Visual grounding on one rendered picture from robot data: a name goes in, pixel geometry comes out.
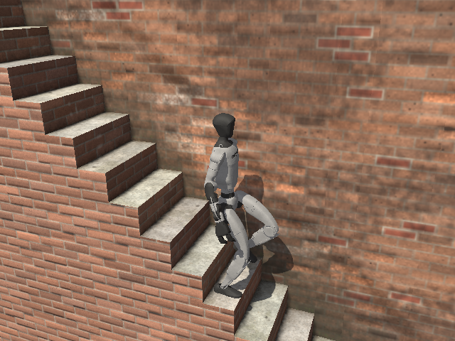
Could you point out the stairs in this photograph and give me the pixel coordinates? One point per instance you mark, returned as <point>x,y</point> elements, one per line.
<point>96,242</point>

